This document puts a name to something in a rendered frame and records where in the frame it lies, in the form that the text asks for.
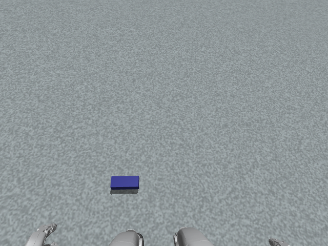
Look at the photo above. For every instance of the carton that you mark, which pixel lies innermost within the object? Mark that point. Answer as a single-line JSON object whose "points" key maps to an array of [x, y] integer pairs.
{"points": [[124, 182]]}

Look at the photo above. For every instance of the left robot hand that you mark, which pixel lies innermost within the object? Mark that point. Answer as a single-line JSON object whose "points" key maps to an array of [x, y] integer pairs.
{"points": [[38, 238]]}

